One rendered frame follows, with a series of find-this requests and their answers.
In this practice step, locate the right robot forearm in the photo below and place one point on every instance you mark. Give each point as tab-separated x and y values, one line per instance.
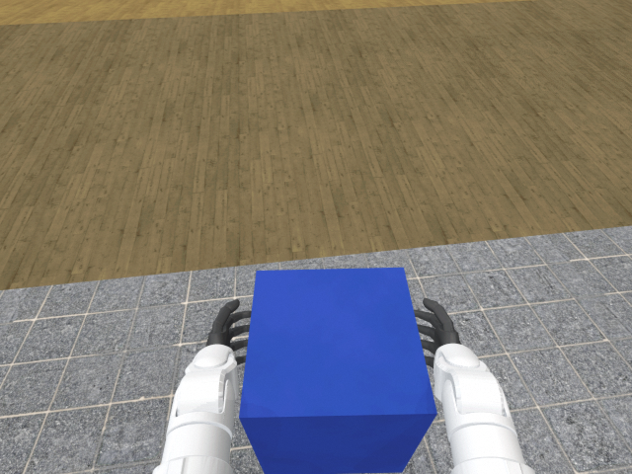
479	424

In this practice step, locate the left robot forearm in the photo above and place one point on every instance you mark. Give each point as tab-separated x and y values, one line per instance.
200	428

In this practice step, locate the right robot hand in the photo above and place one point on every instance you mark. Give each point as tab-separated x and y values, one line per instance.
443	332

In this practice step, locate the left robot hand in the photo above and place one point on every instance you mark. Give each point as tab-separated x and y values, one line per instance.
221	334

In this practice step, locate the carton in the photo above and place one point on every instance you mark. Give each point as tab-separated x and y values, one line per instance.
335	378

